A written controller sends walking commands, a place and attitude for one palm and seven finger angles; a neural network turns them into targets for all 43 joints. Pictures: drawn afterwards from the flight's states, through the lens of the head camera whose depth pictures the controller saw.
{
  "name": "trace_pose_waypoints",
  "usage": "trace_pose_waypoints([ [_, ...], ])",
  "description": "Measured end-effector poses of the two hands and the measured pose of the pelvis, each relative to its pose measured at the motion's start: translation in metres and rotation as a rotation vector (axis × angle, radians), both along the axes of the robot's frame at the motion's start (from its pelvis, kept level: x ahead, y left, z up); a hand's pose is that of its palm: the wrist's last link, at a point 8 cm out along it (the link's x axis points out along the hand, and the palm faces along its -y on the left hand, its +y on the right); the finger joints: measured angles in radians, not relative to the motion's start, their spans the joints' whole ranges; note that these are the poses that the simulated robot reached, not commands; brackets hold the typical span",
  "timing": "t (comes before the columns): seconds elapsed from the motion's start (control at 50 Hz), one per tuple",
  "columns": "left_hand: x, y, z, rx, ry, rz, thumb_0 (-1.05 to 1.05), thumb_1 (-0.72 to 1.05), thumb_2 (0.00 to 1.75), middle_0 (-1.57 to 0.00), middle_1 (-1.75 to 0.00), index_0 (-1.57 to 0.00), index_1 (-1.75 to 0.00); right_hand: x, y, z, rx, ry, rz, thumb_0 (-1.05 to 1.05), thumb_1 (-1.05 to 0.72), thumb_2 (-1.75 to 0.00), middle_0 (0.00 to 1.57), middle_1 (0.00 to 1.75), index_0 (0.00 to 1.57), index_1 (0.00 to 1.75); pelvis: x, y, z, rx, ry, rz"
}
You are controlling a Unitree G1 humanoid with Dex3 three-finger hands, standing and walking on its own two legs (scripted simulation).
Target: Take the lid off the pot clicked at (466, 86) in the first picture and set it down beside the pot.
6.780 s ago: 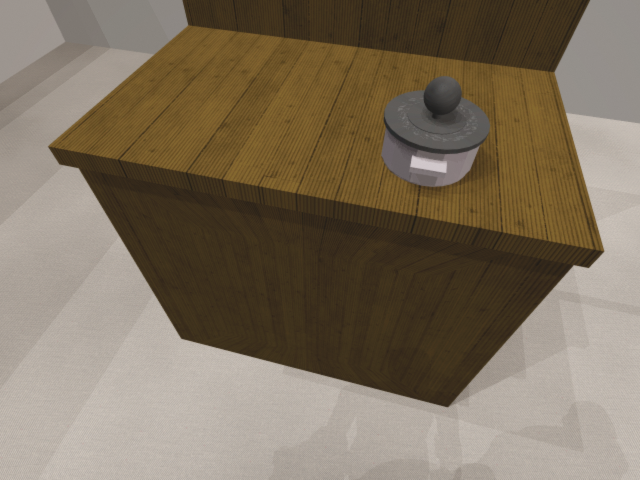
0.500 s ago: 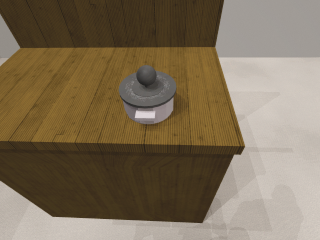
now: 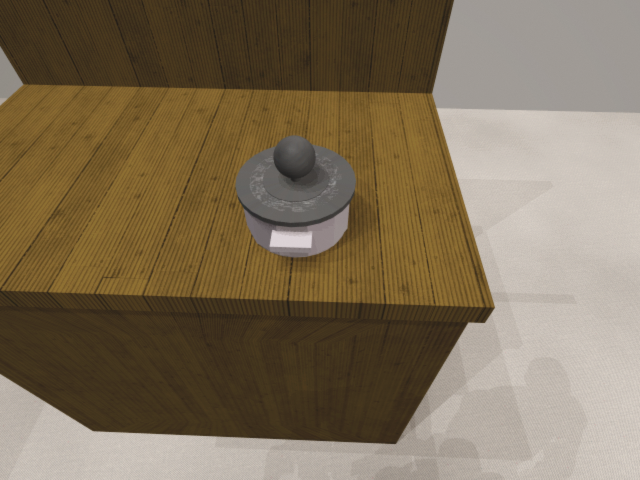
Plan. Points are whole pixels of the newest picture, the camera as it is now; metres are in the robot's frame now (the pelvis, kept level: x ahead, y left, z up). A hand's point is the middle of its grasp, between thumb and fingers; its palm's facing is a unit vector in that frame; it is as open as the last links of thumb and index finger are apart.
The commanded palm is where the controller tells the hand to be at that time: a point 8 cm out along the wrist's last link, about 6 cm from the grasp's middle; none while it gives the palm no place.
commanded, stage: look again from close up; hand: left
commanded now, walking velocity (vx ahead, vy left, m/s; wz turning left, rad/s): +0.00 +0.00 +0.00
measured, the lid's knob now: (294, 157) +0.47 +0.06 +0.17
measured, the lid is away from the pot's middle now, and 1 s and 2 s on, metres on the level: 0.00 0.00 0.00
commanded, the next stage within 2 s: shuffle to correct the standing spot in 1.18 s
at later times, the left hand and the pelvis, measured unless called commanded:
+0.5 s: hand out of the picture +0.02 +0.14 -0.18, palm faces +0.03 -0.99 -0.16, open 7.3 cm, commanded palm none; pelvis +0.04 -0.01 +0.00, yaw +0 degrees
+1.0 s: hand out of the picture +0.03 +0.14 -0.18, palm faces +0.04 -0.99 -0.15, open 7.3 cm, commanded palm none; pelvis +0.05 -0.01 +0.00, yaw +1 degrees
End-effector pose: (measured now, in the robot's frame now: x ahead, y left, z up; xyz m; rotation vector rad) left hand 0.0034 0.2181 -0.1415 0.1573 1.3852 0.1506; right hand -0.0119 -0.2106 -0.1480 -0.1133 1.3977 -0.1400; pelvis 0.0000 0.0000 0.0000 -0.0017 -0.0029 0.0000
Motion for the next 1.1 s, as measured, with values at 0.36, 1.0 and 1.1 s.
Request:
trace_pose_waypoints([
  [0.36,0.006,-0.024,-0.008,-0.045,0.053,0.024,0.01,0.92,0.9,-0.2,-0.3,-0.2,-0.29,0.04,-0.02,0.007,-0.049,-0.021,0.018,0.01,-0.93,-0.9,0.2,0.3,0.2,0.3,0.028,-0.011,0.0,-0.003,0.002,0.004],
  [1.0,0.019,-0.03,-0.009,-0.047,0.058,0.035,0.01,0.92,0.9,-0.2,-0.3,-0.2,-0.29,0.031,-0.007,0.005,-0.015,0.052,-0.002,0.01,-0.91,-0.9,0.2,0.3,0.2,0.3,0.046,-0.015,0.001,-0.004,-0.001,0.009],
  [1.1,0.015,-0.033,-0.011,-0.06,0.065,0.042,0.01,0.92,0.9,-0.2,-0.3,-0.2,-0.29,0.031,-0.007,0.006,-0.021,0.051,0.0,0.0,-0.91,-0.9,0.2,0.3,0.2,0.3,0.046,-0.013,0.001,-0.005,-0.003,0.011],
])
